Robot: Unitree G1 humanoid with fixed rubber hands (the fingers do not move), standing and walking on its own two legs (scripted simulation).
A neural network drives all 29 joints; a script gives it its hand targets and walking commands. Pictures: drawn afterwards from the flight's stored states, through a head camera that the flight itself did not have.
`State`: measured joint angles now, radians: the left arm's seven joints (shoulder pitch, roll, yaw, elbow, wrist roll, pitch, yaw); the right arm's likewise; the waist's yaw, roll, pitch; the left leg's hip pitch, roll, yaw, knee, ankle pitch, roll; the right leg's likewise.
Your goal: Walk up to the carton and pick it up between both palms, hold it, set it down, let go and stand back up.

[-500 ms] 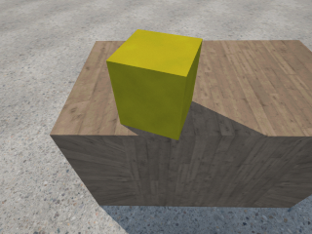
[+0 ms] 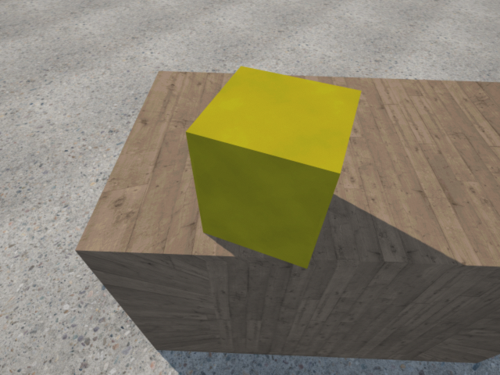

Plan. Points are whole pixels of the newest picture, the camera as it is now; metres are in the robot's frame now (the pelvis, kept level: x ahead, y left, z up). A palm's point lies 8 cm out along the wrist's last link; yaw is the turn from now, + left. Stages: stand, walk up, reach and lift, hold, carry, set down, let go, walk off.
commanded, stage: walk up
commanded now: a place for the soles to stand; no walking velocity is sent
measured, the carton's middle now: (274, 168) +0.44 -0.02 +0.09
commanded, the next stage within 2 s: reach and lift in 1.30 s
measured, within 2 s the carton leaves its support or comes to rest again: neither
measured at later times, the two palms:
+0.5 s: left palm out of the picture +0.11 +0.28 -0.10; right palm out of the picture +0.11 -0.32 -0.10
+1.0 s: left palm out of the picture +0.12 +0.28 -0.10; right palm out of the picture +0.12 -0.32 -0.10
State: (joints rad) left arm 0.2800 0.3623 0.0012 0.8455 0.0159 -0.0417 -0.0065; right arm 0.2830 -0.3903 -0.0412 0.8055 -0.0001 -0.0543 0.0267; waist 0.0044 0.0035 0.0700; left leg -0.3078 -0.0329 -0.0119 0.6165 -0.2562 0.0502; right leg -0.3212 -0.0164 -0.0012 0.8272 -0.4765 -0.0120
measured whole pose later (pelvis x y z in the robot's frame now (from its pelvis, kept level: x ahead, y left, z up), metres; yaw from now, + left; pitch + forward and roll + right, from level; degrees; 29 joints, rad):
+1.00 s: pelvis +0.03 -0.02 +0.00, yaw +0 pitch -2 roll +0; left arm 0.18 0.36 0.00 0.93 0.02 -0.04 -0.01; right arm 0.22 -0.39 0.00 0.86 0.00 -0.03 0.02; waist 0.00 0.01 0.03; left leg -0.27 -0.03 -0.01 0.56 -0.26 0.03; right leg -0.25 -0.02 0.00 0.57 -0.29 0.01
